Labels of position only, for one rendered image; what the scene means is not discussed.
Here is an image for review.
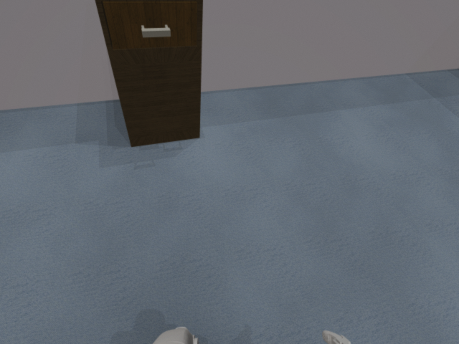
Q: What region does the cabinet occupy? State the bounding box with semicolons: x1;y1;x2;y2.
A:
95;0;203;147

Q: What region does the handle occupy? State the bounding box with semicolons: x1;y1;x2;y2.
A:
141;25;171;37

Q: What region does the robot left thigh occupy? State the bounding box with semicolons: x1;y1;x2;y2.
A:
153;329;199;344

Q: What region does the drawer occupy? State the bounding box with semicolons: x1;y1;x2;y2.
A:
103;1;197;49

